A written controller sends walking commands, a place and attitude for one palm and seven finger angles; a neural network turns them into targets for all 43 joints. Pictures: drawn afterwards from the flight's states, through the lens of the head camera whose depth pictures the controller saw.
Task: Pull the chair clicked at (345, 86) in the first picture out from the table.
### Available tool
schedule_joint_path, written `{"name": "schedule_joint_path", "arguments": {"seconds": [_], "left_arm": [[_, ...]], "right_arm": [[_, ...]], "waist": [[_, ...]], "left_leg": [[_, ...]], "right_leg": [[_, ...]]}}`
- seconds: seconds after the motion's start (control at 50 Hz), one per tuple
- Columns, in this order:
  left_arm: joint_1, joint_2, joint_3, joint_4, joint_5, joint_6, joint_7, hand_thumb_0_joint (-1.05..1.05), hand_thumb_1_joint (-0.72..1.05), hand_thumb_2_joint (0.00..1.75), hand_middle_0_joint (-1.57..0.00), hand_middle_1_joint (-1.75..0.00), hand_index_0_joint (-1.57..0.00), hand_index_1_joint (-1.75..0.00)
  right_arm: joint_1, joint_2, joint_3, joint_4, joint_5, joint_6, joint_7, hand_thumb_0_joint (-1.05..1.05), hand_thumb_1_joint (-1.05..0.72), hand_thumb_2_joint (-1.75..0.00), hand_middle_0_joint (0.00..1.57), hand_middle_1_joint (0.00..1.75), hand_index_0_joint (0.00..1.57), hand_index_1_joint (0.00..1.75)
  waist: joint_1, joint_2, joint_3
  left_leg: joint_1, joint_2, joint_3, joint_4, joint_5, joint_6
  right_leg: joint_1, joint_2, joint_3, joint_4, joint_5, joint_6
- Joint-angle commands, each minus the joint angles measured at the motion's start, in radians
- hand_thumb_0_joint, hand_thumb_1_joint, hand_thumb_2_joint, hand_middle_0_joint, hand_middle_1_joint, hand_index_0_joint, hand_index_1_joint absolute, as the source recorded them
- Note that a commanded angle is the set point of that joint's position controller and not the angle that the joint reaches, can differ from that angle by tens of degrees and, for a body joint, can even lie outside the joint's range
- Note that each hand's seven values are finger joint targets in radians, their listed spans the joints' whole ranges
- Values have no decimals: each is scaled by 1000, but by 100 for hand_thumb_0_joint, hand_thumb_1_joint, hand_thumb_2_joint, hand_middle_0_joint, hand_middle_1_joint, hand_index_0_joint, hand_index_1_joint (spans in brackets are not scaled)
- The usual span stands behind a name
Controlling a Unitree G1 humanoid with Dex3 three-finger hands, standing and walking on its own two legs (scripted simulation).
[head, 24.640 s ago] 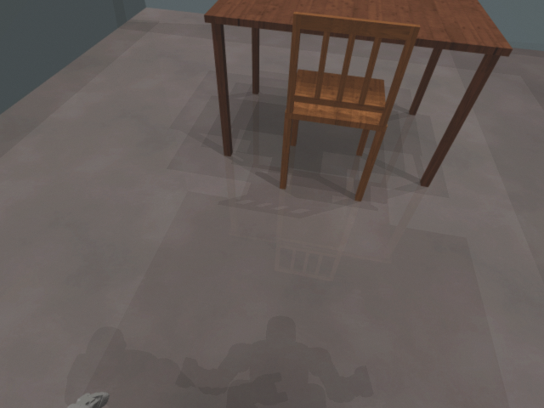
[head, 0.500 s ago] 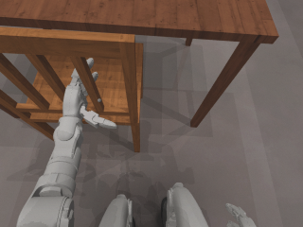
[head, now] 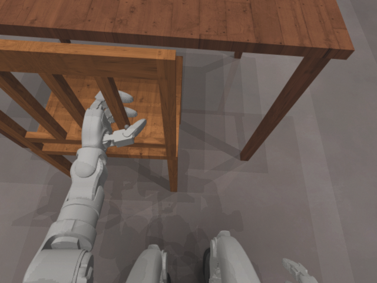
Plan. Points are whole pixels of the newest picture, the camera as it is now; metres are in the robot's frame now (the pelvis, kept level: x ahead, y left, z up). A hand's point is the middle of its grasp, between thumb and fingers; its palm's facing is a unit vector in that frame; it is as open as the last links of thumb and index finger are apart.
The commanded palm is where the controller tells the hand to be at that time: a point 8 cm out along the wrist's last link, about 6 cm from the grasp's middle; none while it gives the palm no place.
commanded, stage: hook a spindle and tug to test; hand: left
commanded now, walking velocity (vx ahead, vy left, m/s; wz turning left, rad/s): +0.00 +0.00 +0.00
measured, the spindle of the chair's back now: (77, 111) +0.47 +0.23 +0.01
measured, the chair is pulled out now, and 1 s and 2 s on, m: -0.01 0.03 0.16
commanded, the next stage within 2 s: step backward, pulling the chair out in 0.74 s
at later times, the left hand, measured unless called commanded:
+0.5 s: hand (129, 135) +0.41 +0.12 +0.02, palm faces -0.08 -1.00 -0.01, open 5.5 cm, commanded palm +0.38 +0.16 +0.02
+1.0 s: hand (128, 143) +0.39 +0.12 +0.03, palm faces -0.04 -0.99 -0.10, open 5.5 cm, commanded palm +0.36 +0.17 +0.02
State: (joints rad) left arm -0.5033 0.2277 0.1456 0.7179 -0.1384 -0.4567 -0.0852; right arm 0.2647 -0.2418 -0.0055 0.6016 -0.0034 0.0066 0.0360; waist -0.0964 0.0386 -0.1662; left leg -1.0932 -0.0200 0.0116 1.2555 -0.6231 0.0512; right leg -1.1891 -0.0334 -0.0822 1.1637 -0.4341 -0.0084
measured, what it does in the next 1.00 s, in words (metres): rises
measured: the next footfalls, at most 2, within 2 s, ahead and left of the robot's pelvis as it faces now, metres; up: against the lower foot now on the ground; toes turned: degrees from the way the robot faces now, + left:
none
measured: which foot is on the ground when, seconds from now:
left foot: down 0.00-1.00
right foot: down 0.00-1.00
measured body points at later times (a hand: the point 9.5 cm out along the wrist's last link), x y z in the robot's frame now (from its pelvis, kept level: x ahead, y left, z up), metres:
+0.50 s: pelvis +0.02 +0.00 +0.01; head +0.16 +0.01 +0.44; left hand +0.41 +0.17 +0.02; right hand +0.13 -0.26 -0.11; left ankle -0.02 +0.08 -0.63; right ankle +0.05 -0.12 -0.63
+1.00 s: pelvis +0.02 +0.00 +0.05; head +0.14 +0.00 +0.49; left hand +0.38 +0.17 +0.04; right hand +0.14 -0.24 -0.07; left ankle -0.03 +0.08 -0.63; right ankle +0.05 -0.12 -0.63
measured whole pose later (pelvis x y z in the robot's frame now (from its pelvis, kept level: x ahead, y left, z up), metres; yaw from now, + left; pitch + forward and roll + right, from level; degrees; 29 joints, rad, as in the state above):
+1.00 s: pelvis +0.02 +0.00 +0.05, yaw +0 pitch +18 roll -1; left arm -0.26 0.20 0.04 0.50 -0.08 -0.22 0.04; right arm 0.22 -0.19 0.02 0.50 0.05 0.11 -0.07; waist -0.10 0.02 -0.05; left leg -0.74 -0.04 0.03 0.95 -0.52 0.06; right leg -0.86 -0.04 -0.06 0.91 -0.36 0.00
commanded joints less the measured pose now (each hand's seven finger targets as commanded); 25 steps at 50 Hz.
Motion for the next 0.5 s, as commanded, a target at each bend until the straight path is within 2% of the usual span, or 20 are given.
{"name": "schedule_joint_path", "arguments": {"seconds": [0.0, 0.04, 0.06, 0.1, 0.12, 0.14, 0.16, 0.2, 0.22, 0.24, 0.26, 0.28, 0.3, 0.32, 0.4, 0.46, 0.48], "left_arm": [[-283, 15, -83, -240, 30, -85, -33, 0, 84, 88, -50, -145, -50, -145], [-274, 31, -72, -254, 34, -86, -27, 0, 90, 90, -50, -145, -50, -145], [-273, 9, -93, -268, 38, -87, -27, 0, 90, 90, -50, -145, -50, -145], [-223, 14, -80, -281, 31, -83, -25, 0, 90, 90, -50, -145, -50, -145], [-188, 3, -92, -278, 31, -79, -28, 0, 90, 90, -50, -145, -50, -145], [-179, 15, -84, -290, 29, -77, -29, 0, 90, 90, -50, -145, -50, -145], [-153, 0, -94, -294, 29, -73, -32, 0, 90, 90, -50, -145, -50, -145], [-163, 11, -92, -319, 28, -70, -33, 0, 90, 90, -50, -145, -50, -145], [-119, 21, -78, -316, 29, -68, -32, 0, 90, 90, -50, -145, -50, -145], [-112, 25, -79, -321, 29, -67, -33, 0, 90, 90, -50, -145, -50, -145], [-84, 31, -67, -326, 28, -68, -32, 0, 90, 90, -50, -145, -50, -145], [-87, 15, -86, -342, 27, -68, -36, 0, 90, 90, -50, -145, -50, -145], [-64, 19, -77, -341, 22, -65, -36, 0, 90, 90, -50, -145, -50, -145], [-38, 41, -56, -351, 21, -68, -36, 0, 90, 90, -50, -145, -50, -145], [-14, 29, -71, -387, 19, -67, -38, 0, 90, 90, -50, -145, -50, -145], [44, 39, -55, -398, 16, -63, -40, 0, 90, 90, -50, -145, -50, -145], [41, 30, -65, -405, 14, -62, -41, 0, 90, 90, -50, -145, -50, -145]], "right_arm": [[99, -157, -66, -79, -2, -26, -5, 0, -90, -90, 20, 30, 20, 30], [100, -158, -67, -81, -3, -25, -5, 0, -90, -90, 20, 30, 20, 30], [101, -154, -67, -80, -4, -24, -4, 0, -90, -90, 20, 30, 20, 30], [101, -152, -68, -85, -4, -21, 0, 0, -90, -90, 20, 30, 20, 30], [97, -149, -69, -88, -1, -19, 1, 0, -90, -90, 20, 30, 20, 30], [98, -152, -68, -93, -3, -19, 0, 0, -90, -90, 20, 30, 20, 30], [95, -147, -68, -99, -1, -17, 1, 0, -90, -90, 20, 30, 20, 30], [87, -145, -67, -99, 0, -15, 0, 0, -90, -90, 20, 30, 20, 30], [90, -144, -66, -103, 1, -15, -1, 0, -90, -90, 20, 30, 20, 30], [87, -144, -66, -108, 1, -16, -2, 0, -90, -90, 20, 30, 20, 30], [85, -142, -65, -110, 1, -15, -1, 0, -90, -90, 20, 30, 20, 30], [80, -139, -63, -112, 1, -15, 0, 0, -90, -90, 20, 30, 20, 30], [81, -137, -64, -114, 2, -15, -1, 0, -90, -90, 20, 30, 20, 30], [78, -139, -64, -121, 3, -17, -2, 0, -90, -90, 20, 30, 20, 30], [68, -133, -62, -127, 3, -20, -2, 0, -90, -90, 20, 30, 20, 30], [66, -134, -63, -137, 3, -22, -3, 0, -90, -90, 20, 30, 20, 30], [63, -132, -63, -136, 3, -22, -3, 0, -90, -90, 20, 30, 20, 30]], "waist": [[-42, 32, -482], [-35, 52, -483], [-38, 63, -500], [-24, 61, -507], [-26, 36, -497], [-22, 44, -501], [-19, 36, -501], [-23, 33, -488], [-12, 17, -491], [-13, 28, -482], [-3, 31, -486], [-11, 22, -484], [-10, 8, -475], [2, 2, -472], [3, 27, -470], [12, 19, -476], [4, 3, -465]], "left_leg": [[297, 36, -102, -171, 595, -78], [305, 35, -105, -170, 617, -80], [329, 37, -103, -167, 646, -81], [328, 36, -99, -170, 663, -83], [322, 36, -95, -171, 662, -80], [319, 35, -96, -173, 676, -78], [311, 34, -90, -175, 670, -75], [293, 31, -84, -175, 644, -71], [284, 31, -83, -178, 640, -68], [281, 29, -82, -180, 645, -68], [281, 29, -76, -179, 647, -67], [277, 28, -74, -177, 643, -63], [265, 27, -70, -177, 638, -60], [248, 25, -65, -181, 621, -59], [253, 25, -63, -179, 633, -60], [250, 24, -59, -175, 654, -58], [242, 24, -56, -174, 639, -57]], "right_leg": [[324, 24, 32, -72, 298, -23], [322, 25, 31, -66, 305, -26], [318, 25, 31, -66, 318, -24], [347, 26, 31, -71, 335, -26], [357, 26, 32, -77, 344, -25], [369, 26, 32, -75, 358, -27], [386, 25, 33, -76, 367, -26], [399, 24, 38, -82, 373, -25], [414, 24, 40, -81, 375, -25], [414, 25, 38, -80, 380, -27], [423, 25, 42, -79, 387, -27], [427, 24, 43, -81, 395, -25], [443, 24, 45, -84, 407, -25], [463, 23, 50, -85, 409, -26], [463, 21, 50, -80, 421, -26], [476, 20, 54, -76, 444, -26], [481, 20, 53, -78, 450, -25]]}}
